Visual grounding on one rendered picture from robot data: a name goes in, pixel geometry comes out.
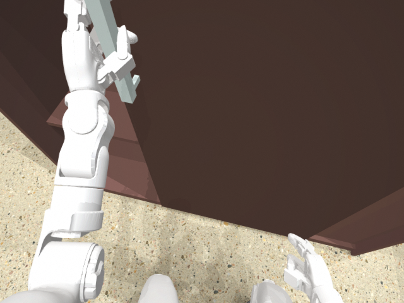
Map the handle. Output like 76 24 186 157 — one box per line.
84 0 140 104

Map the right robot forearm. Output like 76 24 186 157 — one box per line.
310 285 344 303

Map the left robot thigh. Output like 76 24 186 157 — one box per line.
138 275 179 303

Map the right robot thigh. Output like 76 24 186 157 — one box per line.
250 282 293 303

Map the robot right hand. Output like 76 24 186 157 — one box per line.
284 233 333 300

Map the robot left hand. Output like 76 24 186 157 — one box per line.
62 0 138 96

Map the wardrobe door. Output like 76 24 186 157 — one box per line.
316 187 404 244
110 0 404 240

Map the robot left upper arm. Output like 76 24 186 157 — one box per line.
0 241 105 303

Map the left robot forearm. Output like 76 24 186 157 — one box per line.
28 90 115 290

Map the robot thigh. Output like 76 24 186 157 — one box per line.
250 282 293 303
138 275 179 303

